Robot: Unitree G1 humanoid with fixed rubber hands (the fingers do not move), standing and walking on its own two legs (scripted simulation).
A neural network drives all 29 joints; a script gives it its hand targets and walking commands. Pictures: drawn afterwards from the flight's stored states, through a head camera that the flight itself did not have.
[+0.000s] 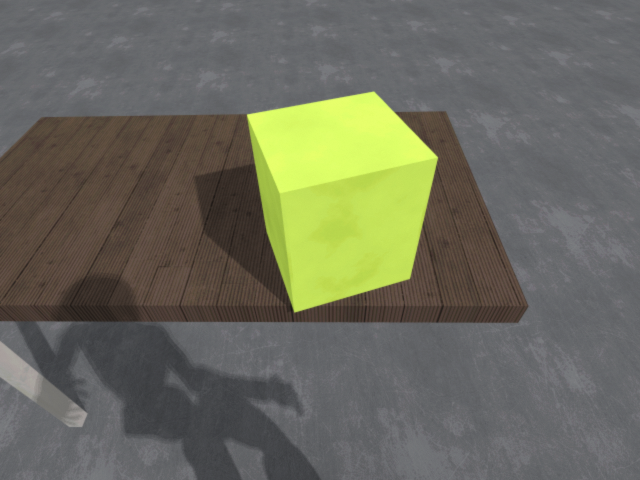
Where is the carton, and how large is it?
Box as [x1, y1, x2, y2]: [247, 92, 437, 312]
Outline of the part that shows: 374,92 247,114 266,230 294,312 407,279 410,276 437,157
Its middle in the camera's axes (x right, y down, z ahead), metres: +0.03 -0.06 +0.64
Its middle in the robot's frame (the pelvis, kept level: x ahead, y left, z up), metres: +0.54 -0.01 +0.06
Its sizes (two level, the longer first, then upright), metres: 0.210 0.200 0.250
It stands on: a table, 0.69 m high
